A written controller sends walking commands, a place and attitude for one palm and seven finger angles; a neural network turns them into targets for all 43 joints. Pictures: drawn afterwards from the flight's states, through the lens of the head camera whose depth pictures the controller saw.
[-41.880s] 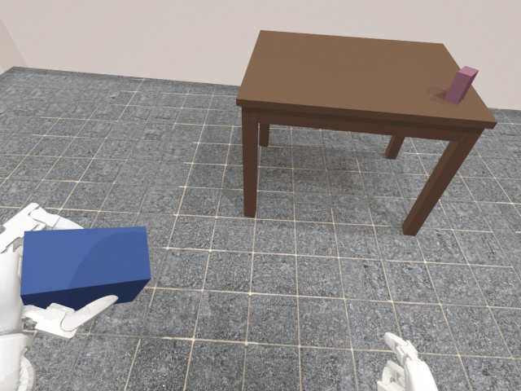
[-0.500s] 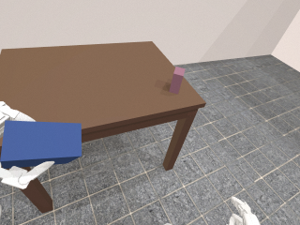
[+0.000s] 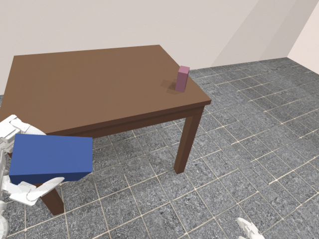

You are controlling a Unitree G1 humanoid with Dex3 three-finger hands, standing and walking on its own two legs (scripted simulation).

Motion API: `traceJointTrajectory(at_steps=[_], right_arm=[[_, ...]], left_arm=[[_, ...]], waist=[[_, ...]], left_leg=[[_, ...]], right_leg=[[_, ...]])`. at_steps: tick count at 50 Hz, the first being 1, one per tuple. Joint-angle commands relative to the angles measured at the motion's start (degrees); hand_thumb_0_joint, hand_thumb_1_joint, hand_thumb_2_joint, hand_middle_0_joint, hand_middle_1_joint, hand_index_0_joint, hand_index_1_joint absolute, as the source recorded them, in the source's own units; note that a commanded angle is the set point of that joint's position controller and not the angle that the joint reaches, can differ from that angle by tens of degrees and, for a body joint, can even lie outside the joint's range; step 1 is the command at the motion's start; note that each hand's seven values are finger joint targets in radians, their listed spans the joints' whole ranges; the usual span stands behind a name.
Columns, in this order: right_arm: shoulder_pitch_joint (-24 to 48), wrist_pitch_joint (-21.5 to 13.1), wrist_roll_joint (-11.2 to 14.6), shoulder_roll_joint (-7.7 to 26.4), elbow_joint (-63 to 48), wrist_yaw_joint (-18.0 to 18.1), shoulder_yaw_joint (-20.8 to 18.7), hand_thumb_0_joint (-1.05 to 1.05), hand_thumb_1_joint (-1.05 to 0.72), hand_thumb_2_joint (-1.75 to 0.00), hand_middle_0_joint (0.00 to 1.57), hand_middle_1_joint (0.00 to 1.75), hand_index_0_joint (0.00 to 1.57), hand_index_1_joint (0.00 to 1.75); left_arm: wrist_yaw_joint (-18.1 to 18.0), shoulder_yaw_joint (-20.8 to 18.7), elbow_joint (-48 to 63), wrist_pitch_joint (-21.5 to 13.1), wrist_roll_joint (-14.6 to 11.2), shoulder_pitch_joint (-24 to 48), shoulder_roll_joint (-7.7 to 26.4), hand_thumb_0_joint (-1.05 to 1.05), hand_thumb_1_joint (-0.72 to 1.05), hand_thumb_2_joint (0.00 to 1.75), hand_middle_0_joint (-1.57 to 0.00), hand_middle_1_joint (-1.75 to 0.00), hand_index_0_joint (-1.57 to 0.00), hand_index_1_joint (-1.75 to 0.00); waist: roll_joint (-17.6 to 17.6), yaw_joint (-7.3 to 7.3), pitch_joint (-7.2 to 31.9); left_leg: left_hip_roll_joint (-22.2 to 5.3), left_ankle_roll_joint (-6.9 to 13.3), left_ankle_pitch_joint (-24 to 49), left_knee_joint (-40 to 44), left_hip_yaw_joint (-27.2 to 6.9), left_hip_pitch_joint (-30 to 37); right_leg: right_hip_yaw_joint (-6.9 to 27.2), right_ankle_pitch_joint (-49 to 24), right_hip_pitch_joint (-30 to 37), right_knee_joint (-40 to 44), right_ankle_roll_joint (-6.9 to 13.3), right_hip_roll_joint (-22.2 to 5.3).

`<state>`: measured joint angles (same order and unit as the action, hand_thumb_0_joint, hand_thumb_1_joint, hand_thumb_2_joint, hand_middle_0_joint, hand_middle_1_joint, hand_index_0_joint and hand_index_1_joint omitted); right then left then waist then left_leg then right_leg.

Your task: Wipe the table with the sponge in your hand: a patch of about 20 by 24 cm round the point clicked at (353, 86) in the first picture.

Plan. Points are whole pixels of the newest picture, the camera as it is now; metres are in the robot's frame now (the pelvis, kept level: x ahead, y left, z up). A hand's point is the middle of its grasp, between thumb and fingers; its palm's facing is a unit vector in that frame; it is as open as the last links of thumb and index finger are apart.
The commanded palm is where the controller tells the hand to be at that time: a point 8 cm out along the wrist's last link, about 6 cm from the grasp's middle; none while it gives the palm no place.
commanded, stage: stop stepping back and stand still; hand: left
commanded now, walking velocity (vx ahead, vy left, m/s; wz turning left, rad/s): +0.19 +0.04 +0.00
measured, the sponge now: (63, 161) +0.22 +0.21 +0.16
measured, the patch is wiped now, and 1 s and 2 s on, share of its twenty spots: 1.00 1.00 1.00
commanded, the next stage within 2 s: stand and wait in 0.44 s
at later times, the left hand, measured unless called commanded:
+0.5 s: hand (41, 164) +0.19 +0.22 +0.18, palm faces +0.42 -0.83 -0.37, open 10.2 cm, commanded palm +0.15 +0.26 +0.21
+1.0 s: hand (36, 156) +0.21 +0.24 +0.18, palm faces +0.43 -0.85 -0.30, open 10.2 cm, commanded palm +0.16 +0.28 +0.21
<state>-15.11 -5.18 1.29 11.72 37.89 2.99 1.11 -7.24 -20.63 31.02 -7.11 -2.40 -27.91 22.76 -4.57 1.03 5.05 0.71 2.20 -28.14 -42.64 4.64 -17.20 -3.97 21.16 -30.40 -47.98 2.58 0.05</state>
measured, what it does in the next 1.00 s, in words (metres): steps on the spot: right foot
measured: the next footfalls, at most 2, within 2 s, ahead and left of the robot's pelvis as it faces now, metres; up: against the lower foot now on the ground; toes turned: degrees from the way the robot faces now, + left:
right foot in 0.22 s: +0.07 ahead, -0.13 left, +0.00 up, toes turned -2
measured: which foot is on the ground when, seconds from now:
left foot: down 0.00-1.00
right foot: up 0.00-0.20, down 0.22-1.00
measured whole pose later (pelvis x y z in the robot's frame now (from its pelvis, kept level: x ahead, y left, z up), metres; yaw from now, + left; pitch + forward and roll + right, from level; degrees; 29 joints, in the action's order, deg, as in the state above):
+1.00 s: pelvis +0.01 +0.00 +0.03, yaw +1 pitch -1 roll -1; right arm -9.9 -4.6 0.4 11.5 33.9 3.6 1.9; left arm -9.7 -15.9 25.4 -6.1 -3.1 -26.7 19.0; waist -0.4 -0.8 1.9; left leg -0.2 1.3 -16.8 -28.2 1.2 -10.6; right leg -3.0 11.3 -12.7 -24.9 -0.1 -0.3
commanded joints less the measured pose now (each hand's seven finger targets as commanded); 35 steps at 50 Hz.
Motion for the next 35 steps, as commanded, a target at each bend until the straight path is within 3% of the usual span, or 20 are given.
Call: traceJointTrajectory(at_steps=[1,2,5,7,10,11,12,13,14,16,18,19,21,22,24,26,28,30,32,35], right_arm=[[6.15,-5.56,0.2,5.24,-6.88,-0.05,-2.15,0.0,-0.9,-0.9,0.2,0.3,0.2,0.3],[5.3,-5.68,0.61,6.24,-5.07,-0.29,-2.58,0.0,-0.9,-0.9,0.2,0.3,0.2,0.3],[5.7,-5.41,0.96,7.74,-5.88,-0.37,-2.88,0.0,-0.9,-0.9,0.2,0.3,0.2,0.3],[6.23,-5.36,0.39,8.35,-7.53,0.03,-2.67,0.0,-0.9,-0.9,0.2,0.3,0.2,0.3],[7.9,-4.64,-0.02,8.84,-8.65,0.31,-2.75,0.0,-0.9,-0.9,0.2,0.3,0.2,0.3],[7.95,-4.21,0.1,8.44,-9.06,0.26,-3.11,0.0,-0.9,-0.9,0.2,0.3,0.2,0.3],[8.96,-3.61,0.15,7.54,-9.58,0.26,-3.3,0.0,-0.9,-0.9,0.2,0.3,0.2,0.3],[6.71,-3.05,0.68,7.77,-8.25,0.12,-4.89,0.0,-0.9,-0.9,0.2,0.3,0.2,0.3],[7.76,-2.7,0.6,7.64,-8.55,-0.15,-4.49,0.0,-0.9,-0.9,0.2,0.3,0.2,0.3],[8.51,-1.63,0.22,5.77,-8.58,-0.11,-3.1,0.0,-0.9,-0.9,0.2,0.3,0.2,0.3],[8.57,-1.52,-0.42,5.62,-8.73,0.92,-2.29,0.0,-0.9,-0.9,0.2,0.3,0.2,0.3],[9.14,-1.8,-0.66,6.4,-9.51,1.53,-2.42,0.0,-0.9,-0.9,0.2,0.3,0.2,0.3],[9.62,-2.52,-0.22,8.69,-11.89,2.14,-3.47,0.0,-0.9,-0.9,0.2,0.3,0.2,0.3],[9.39,-2.9,-0.21,6.39,-11.31,1.91,-2.41,0.0,-0.9,-0.9,0.2,0.3,0.2,0.3],[9.15,-3.69,-0.38,7.3,-9.73,1.48,-2.35,0.0,-0.9,-0.9,0.2,0.3,0.2,0.3],[10.48,-3.8,-0.12,7.58,-10.25,1.2,-2.7,0.0,-0.9,-0.9,0.2,0.3,0.2,0.3],[8.76,-3.51,-0.1,7.97,-10.39,0.81,-3.85,0.0,-0.9,-0.9,0.2,0.3,0.2,0.3],[8.82,-3.2,-0.47,6.81,-9.92,0.87,-3.15,0.0,-0.9,-0.9,0.2,0.3,0.2,0.3],[9.69,-3.15,-0.75,6.9,-10.15,1.3,-2.83,0.0,-0.9,-0.9,0.2,0.3,0.2,0.3],[10.82,-3.03,-0.84,7.24,-11.2,1.77,-2.67,0.0,-0.9,-0.9,0.2,0.3,0.2,0.3]], left_arm=[[-1.64,-5.64,11.69,-4.3,0.48,13.94,10.9,0.0,0.1,1.3,-1.2,-1.6,-1.2,-1.6],[-1.14,-4.59,5.13,-4.08,0.4,10.49,8.65,0.0,0.1,1.3,-1.2,-1.6,-1.2,-1.6],[-0.32,-1.97,4.23,-3.49,0.05,10.24,5.54,0.0,0.1,1.3,-1.2,-1.6,-1.2,-1.6],[-0.3,-2.08,7.57,-3.64,-0.08,11.25,6.42,0.0,0.1,1.3,-1.2,-1.6,-1.2,-1.6],[-0.75,-3.68,7.42,-3.34,-0.01,9.09,7.29,0.0,0.1,1.3,-1.2,-1.6,-1.2,-1.6],[-0.71,-4.06,6.15,-2.98,0.35,7.65,7.77,0.0,0.1,1.3,-1.2,-1.6,-1.2,-1.6],[-0.95,-4.8,7.31,-3.22,-0.13,8.71,8.87,0.0,0.1,1.3,-1.2,-1.6,-1.2,-1.6],[-1.13,-6.4,7.31,-3.25,-0.77,6.68,9.72,0.0,0.1,1.3,-1.2,-1.6,-1.2,-1.6],[-0.84,-5.49,10.21,-3.68,-1.1,7.23,8.91,0.0,0.1,1.3,-1.2,-1.6,-1.2,-1.6],[-0.99,-7.05,14.06,-3.81,-1.14,7.79,10.26,0.0,0.1,1.3,-1.2,-1.6,-1.2,-1.6],[-1.87,-5.64,12.6,-3.52,-1.05,4.99,8.34,0.0,0.1,1.3,-1.2,-1.6,-1.2,-1.6],[-2.35,-5.15,11.77,-3.81,-1.17,4.78,8.01,0.0,0.1,1.3,-1.2,-1.6,-1.2,-1.6],[-3.18,-5.05,11.29,-3.66,-1.22,3.6,7.26,0.0,0.1,1.3,-1.2,-1.6,-1.2,-1.6],[-3.2,-4.43,10.62,-3.24,-0.82,4.37,7.35,0.0,0.1,1.3,-1.2,-1.6,-1.2,-1.6],[-2.99,-4.49,8.05,-2.88,-0.54,5.43,7.21,0.0,0.1,1.3,-1.2,-1.6,-1.2,-1.6],[-2.32,-2.98,5.88,-2.72,-0.39,5.29,6.05,0.0,0.1,1.3,-1.2,-1.6,-1.2,-1.6],[-2.21,-2.41,6.86,-3.14,-0.81,5.29,6.06,0.0,0.1,1.3,-1.2,-1.6,-1.2,-1.6],[-2.58,-3.24,9.55,-3.76,-0.92,5.76,7.5,0.0,0.1,1.3,-1.2,-1.6,-1.2,-1.6],[-2.79,-2.99,10.66,-4.09,-0.88,5.26,7.17,0.0,0.1,1.3,-1.2,-1.6,-1.2,-1.6],[-3.26,-2.61,8.79,-3.94,-0.66,5.39,6.28,0.0,0.1,1.3,-1.2,-1.6,-1.2,-1.6]], waist=[[12.15,1.14,-2.86],[6.51,0.59,-6.32],[9.9,0.27,-6.22],[13.29,0.69,-3.37],[7.47,-0.76,-0.05],[1.82,-0.22,-0.05],[-4.71,-0.15,0.25],[-13.08,-0.91,1.36],[-8.16,-0.35,0.96],[2.04,0.88,0.25],[4.69,1.58,0.69],[9.21,1.13,-0.53],[22.39,-0.52,0.05],[19.35,0.04,-0.87],[11.98,-0.88,-2.1],[2.05,-0.92,-1.96],[-2.6,0.0,-0.75],[-0.24,0.13,0.14],[5.92,0.1,0.65],[8.54,-0.89,0.61]], left_leg=[[-18.99,11.94,17.71,26.28,-26.11,2.17],[-19.26,11.67,18.5,24.83,-22.81,1.43],[-15.82,8.27,12.51,23.51,-14.63,-1.32],[-13.54,7.1,12.25,20.98,-13.48,-0.04],[-8.74,4.4,6.15,7.73,-8.49,-5.66],[-4.77,2.81,1.51,-0.98,-5.03,-9.89],[-1.31,1.02,-4.48,-8.35,-2.75,-14.76],[-0.64,0.33,-1.52,-18.08,-4.46,-13.06],[-2.23,-0.03,1.18,-21.32,-7.51,-12.28],[-6.27,1.12,1.61,-9.08,-9.54,-4.25],[-4.0,0.92,7.82,8.78,-4.28,4.42],[-3.57,1.18,6.1,16.26,-5.06,4.49],[-13.99,5.5,9.77,24.36,-20.24,5.24],[-14.27,5.82,13.04,25.39,-21.5,3.17],[-12.83,4.87,26.26,19.43,-16.94,2.05],[-7.81,1.61,19.24,12.81,-10.75,-3.84],[-2.68,-0.27,8.37,5.91,-6.78,-3.1],[-2.86,-0.29,10.61,8.14,-6.35,-0.97],[-4.26,0.06,15.23,15.71,-7.85,3.28],[-7.14,1.02,20.19,19.79,-11.09,3.51]], right_leg=[[7.37,4.75,-11.15,-26.15,-2.45,-1.31],[8.28,2.81,-12.56,-23.78,-2.43,-2.49],[3.81,-0.08,-1.35,-5.02,-2.22,-3.85],[0.24,0.26,6.27,7.4,-2.47,-1.77],[-1.68,-10.15,22.02,22.61,-1.78,-0.58],[4.42,-11.45,23.86,24.5,1.01,-6.05],[18.64,3.65,21.83,30.12,4.8,-13.95],[30.08,7.02,18.08,35.88,8.77,-19.68],[30.36,1.65,15.59,34.94,10.57,-20.84],[20.87,-3.24,8.32,29.91,8.43,-19.77],[11.46,1.42,5.77,24.05,4.48,-12.95],[8.6,4.37,6.74,20.42,2.73,-8.85],[-0.01,1.0,6.41,6.63,-1.98,0.4],[1.25,4.72,6.51,5.55,-2.97,0.48],[2.05,-2.45,12.34,17.01,-3.17,-0.53],[5.69,-15.03,21.78,26.67,-1.99,-3.41],[17.69,-5.27,17.8,32.46,2.54,-11.84],[18.65,-6.71,17.97,33.33,4.07,-14.47],[13.66,-8.84,17.44,29.03,1.97,-10.52],[7.14,-12.86,18.77,25.09,-1.44,-4.42]])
